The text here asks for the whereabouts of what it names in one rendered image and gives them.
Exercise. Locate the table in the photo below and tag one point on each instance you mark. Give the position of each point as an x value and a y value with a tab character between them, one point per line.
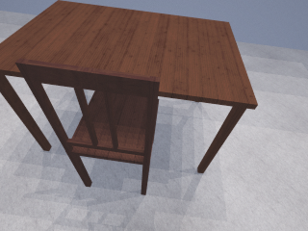
196	59

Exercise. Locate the chair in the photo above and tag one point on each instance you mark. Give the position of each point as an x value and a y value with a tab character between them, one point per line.
118	124

